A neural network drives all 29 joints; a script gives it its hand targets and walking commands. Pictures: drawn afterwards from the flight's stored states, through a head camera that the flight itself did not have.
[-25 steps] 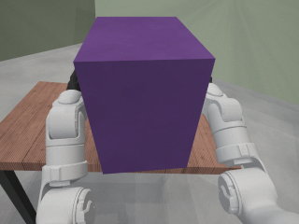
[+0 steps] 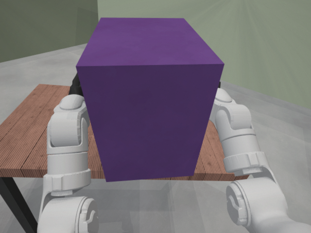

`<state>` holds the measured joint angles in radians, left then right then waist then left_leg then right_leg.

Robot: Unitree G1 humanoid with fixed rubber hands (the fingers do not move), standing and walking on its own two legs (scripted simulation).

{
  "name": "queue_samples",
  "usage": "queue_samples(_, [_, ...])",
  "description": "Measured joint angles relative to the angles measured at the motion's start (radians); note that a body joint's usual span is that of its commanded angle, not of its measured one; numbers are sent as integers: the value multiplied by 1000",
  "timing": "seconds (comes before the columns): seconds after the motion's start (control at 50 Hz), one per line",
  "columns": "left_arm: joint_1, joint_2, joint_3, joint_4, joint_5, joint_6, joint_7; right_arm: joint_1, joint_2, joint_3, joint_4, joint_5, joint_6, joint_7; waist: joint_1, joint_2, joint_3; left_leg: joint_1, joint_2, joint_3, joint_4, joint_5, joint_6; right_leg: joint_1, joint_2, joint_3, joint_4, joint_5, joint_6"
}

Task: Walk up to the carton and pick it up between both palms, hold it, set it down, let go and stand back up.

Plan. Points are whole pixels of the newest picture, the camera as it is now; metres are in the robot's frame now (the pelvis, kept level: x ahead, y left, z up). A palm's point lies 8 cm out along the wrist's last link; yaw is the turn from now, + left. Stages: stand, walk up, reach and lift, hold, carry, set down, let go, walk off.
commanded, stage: hold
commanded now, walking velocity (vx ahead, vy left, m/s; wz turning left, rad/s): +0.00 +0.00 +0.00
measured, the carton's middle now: (146, 96) +0.40 +0.01 +0.23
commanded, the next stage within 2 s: none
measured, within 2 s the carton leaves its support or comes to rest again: neither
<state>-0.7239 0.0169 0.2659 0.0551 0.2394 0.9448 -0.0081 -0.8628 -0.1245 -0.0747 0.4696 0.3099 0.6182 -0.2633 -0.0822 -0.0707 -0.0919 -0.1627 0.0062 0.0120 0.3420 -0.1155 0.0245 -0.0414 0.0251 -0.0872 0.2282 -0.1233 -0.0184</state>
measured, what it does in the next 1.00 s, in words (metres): stands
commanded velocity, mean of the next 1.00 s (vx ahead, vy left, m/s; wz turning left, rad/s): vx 0.00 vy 0.00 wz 0.00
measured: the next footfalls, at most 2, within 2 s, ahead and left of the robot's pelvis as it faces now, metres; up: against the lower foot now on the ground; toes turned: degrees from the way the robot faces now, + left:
none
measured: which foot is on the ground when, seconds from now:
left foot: down 0.00-1.00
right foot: down 0.00-1.00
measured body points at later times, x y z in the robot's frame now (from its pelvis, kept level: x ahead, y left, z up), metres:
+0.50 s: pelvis +0.00 +0.00 +0.00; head -0.06 +0.04 +0.44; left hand +0.37 +0.16 +0.24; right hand +0.38 -0.15 +0.27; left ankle +0.05 +0.10 -0.75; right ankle +0.01 -0.11 -0.75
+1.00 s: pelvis +0.00 +0.00 +0.00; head -0.05 +0.05 +0.44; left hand +0.37 +0.16 +0.24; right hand +0.38 -0.15 +0.26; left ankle +0.05 +0.10 -0.75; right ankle +0.01 -0.11 -0.75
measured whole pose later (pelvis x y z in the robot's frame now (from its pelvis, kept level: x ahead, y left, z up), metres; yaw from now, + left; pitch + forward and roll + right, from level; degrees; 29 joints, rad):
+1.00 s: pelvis +0.00 +0.00 +0.00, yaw +0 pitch -4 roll -2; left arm -0.72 0.01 0.26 0.03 0.25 0.95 -0.02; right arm -0.84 -0.11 -0.08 0.44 0.30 0.61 -0.26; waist -0.09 -0.08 -0.08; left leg -0.16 0.00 0.01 0.33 -0.11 0.02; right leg -0.04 0.02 -0.09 0.22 -0.12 -0.02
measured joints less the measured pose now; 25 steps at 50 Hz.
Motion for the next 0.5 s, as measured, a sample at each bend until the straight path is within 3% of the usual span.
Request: queue_samples(0.5, [0, 0, 1, -4, 6, -5, -7, 12, 9, -8, -9, -10, -9, 3, -4, -4, 5, 3, -1, -1, -5, 4, 0, 0, -1, 0, 1, 1, 0])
